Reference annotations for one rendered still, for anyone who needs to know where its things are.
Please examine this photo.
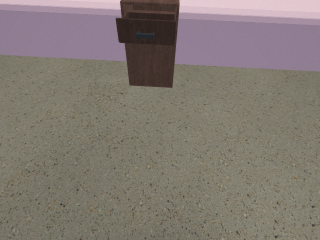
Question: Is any drawer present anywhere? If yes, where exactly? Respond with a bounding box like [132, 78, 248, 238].
[116, 12, 176, 46]

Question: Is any cabinet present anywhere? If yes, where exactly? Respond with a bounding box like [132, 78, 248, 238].
[120, 0, 180, 88]

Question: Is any handle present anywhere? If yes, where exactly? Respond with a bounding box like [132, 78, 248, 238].
[136, 31, 155, 39]

